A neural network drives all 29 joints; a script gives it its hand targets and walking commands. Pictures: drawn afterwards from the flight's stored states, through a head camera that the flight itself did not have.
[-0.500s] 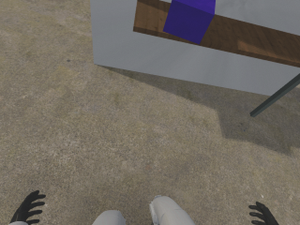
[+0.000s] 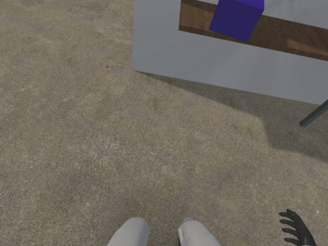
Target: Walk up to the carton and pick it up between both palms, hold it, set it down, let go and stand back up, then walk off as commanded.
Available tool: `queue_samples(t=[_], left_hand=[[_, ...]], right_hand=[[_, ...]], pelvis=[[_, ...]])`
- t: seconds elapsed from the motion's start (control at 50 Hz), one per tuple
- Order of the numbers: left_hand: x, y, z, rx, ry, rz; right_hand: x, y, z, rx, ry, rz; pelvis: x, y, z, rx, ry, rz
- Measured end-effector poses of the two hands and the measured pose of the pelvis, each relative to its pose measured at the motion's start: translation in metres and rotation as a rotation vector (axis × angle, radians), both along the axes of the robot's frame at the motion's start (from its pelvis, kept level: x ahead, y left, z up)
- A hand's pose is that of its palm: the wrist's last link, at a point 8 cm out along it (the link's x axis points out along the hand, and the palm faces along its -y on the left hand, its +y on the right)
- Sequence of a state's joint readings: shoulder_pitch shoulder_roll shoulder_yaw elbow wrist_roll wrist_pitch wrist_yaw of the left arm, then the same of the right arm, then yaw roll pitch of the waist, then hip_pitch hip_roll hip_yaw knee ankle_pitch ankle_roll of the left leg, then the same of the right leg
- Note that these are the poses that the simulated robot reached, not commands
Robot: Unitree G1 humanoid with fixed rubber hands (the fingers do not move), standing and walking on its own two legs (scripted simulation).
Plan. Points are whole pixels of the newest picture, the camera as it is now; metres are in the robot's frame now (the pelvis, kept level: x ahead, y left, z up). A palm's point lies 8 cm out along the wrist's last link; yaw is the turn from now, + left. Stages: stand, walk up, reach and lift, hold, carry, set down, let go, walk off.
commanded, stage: walk off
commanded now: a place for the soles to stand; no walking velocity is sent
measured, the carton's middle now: (236, 11) +1.19 -0.31 +0.02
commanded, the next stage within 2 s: none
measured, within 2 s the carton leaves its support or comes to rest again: neither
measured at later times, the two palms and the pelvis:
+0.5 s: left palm out of the picture -0.10 +0.32 -0.09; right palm out of the picture -0.03 -0.34 +0.04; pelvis -0.11 -0.01 +0.06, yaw -7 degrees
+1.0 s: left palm out of the picture -0.06 +0.25 -0.07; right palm out of the picture -0.17 -0.43 -0.01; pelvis -0.18 -0.08 +0.02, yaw -7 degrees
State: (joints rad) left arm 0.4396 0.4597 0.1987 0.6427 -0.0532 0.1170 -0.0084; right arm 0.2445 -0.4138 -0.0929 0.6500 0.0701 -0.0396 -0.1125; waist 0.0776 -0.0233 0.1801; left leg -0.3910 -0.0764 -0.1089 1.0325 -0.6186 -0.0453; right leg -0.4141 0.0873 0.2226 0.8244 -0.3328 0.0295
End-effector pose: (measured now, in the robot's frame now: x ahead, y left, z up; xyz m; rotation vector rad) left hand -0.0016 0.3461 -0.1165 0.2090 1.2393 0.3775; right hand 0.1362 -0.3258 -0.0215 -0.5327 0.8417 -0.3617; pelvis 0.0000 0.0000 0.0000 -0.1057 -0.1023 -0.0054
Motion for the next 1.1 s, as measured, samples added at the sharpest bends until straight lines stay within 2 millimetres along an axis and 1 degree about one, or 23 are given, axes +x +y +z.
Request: queue_samples(t=[0.04,0.08,0.14,0.16,0.2,0.24,0.28,0.32,0.38,0.44,0.52,0.58,0.64,0.68,0.72,0.76,0.78,0.82,0.88,0.92,0.98,1.04,1.1], left_hand=[[0.024,0.003,-0.016,-0.014,-0.096,-0.016],[0.045,-0.004,-0.024,-0.051,-0.161,-0.054],[0.062,-0.015,-0.020,-0.104,-0.220,-0.088],[0.062,-0.018,-0.017,-0.118,-0.226,-0.093],[0.054,-0.022,-0.012,-0.142,-0.207,-0.106],[0.036,-0.025,-0.008,-0.160,-0.158,-0.119],[0.013,-0.025,-0.005,-0.170,-0.095,-0.125],[-0.015,-0.024,-0.001,-0.172,-0.026,-0.130],[-0.054,-0.022,0.006,-0.160,0.062,-0.133],[-0.083,-0.022,0.016,-0.138,0.107,-0.137],[-0.109,-0.026,0.030,-0.104,0.113,-0.135],[-0.131,-0.031,0.042,-0.068,0.111,-0.127],[-0.161,-0.037,0.053,-0.020,0.121,-0.119],[-0.185,-0.042,0.050,0.008,0.129,-0.101],[-0.198,-0.049,0.047,0.010,0.097,-0.069],[-0.189,-0.056,0.048,0.004,0.033,-0.051],[-0.178,-0.060,0.049,0.000,-0.002,-0.056],[-0.148,-0.065,0.050,-0.007,-0.083,-0.073],[-0.103,-0.067,0.047,-0.006,-0.198,-0.104],[-0.082,-0.073,0.040,-0.011,-0.235,-0.130],[-0.063,-0.091,0.039,-0.029,-0.245,-0.180],[-0.050,-0.107,0.046,-0.034,-0.243,-0.202],[-0.039,-0.126,0.048,-0.037,-0.219,-0.220]], right_hand=[[-0.029,0.008,-0.011,0.001,0.033,-0.021],[-0.058,0.013,-0.009,0.004,0.057,-0.063],[-0.088,0.011,0.018,-0.029,0.063,-0.109],[-0.094,0.010,0.029,-0.044,0.064,-0.116],[-0.103,0.006,0.050,-0.071,0.067,-0.128],[-0.110,0.002,0.066,-0.092,0.074,-0.136],[-0.117,-0.001,0.076,-0.105,0.092,-0.137],[-0.126,-0.003,0.079,-0.108,0.112,-0.138],[-0.139,-0.006,0.077,-0.094,0.127,-0.139],[-0.151,-0.010,0.071,-0.069,0.119,-0.137],[-0.165,-0.021,0.061,-0.027,0.084,-0.134],[-0.174,-0.032,0.049,0.012,0.044,-0.127],[-0.179,-0.047,0.033,0.048,-0.012,-0.115],[-0.183,-0.061,0.017,0.055,-0.035,-0.104],[-0.190,-0.064,0.007,0.066,-0.032,-0.090],[-0.200,-0.065,0.008,0.077,-0.027,-0.085],[-0.205,-0.067,0.011,0.078,-0.024,-0.086],[-0.220,-0.074,0.017,0.070,-0.007,-0.089],[-0.250,-0.088,0.014,0.033,0.035,-0.111],[-0.272,-0.093,0.008,0.024,0.074,-0.143],[-0.298,-0.102,0.009,0.028,0.114,-0.185],[-0.307,-0.116,0.019,0.022,0.142,-0.204],[-0.300,-0.133,0.022,0.023,0.154,-0.207]], pelvis=[[-0.015,0.006,-0.009,0.016,-0.042,0.004],[-0.025,0.008,-0.008,0.036,-0.065,-0.020],[-0.039,0.009,0.007,0.036,-0.076,-0.047],[-0.044,0.009,0.013,0.034,-0.069,-0.052],[-0.053,0.010,0.026,0.027,-0.045,-0.068],[-0.063,0.011,0.037,0.022,-0.011,-0.084],[-0.072,0.011,0.046,0.025,0.027,-0.093],[-0.081,0.011,0.051,0.029,0.060,-0.100],[-0.092,0.009,0.055,0.037,0.082,-0.108],[-0.102,0.004,0.056,0.046,0.081,-0.113],[-0.117,-0.009,0.055,0.065,0.072,-0.116],[-0.129,-0.021,0.052,0.082,0.059,-0.118],[-0.144,-0.035,0.044,0.105,0.048,-0.125],[-0.157,-0.045,0.031,0.115,0.034,-0.121],[-0.165,-0.051,0.025,0.108,0.004,-0.090],[-0.167,-0.056,0.028,0.110,0.007,-0.076],[-0.169,-0.058,0.031,0.112,0.012,-0.076],[-0.174,-0.061,0.034,0.114,0.016,-0.076],[-0.178,-0.062,0.025,0.100,0.020,-0.082],[-0.183,-0.064,0.019,0.134,0.007,-0.085],[-0.182,-0.073,0.021,0.145,0.005,-0.109],[-0.175,-0.087,0.030,0.142,0.022,-0.127],[-0.166,-0.104,0.033,0.140,0.048,-0.143]])
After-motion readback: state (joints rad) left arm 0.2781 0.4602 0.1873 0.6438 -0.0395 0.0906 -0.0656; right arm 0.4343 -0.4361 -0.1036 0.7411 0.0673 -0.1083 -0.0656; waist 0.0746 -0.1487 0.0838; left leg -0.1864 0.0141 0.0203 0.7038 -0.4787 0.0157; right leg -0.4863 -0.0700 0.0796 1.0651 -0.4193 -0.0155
